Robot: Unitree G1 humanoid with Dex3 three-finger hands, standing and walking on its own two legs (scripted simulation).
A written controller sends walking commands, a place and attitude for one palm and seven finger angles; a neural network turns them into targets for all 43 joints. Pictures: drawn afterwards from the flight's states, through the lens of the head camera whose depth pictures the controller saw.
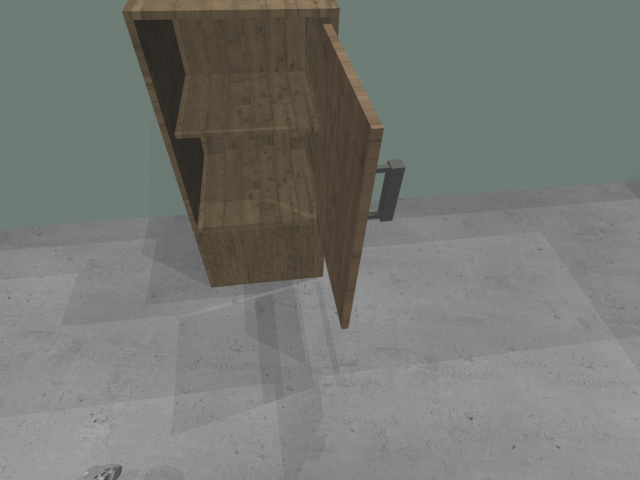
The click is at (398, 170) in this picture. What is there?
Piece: cupboard door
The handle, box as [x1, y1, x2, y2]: [368, 159, 404, 221]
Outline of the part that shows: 400,159 388,160 386,164 377,165 376,172 384,172 385,176 378,210 375,212 369,212 368,219 378,217 380,221 392,219 404,170 404,166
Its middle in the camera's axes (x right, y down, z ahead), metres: +0.11 -0.08 +0.71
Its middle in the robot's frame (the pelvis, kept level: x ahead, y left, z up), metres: +0.59 -0.08 +0.00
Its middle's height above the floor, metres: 0.77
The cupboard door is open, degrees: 92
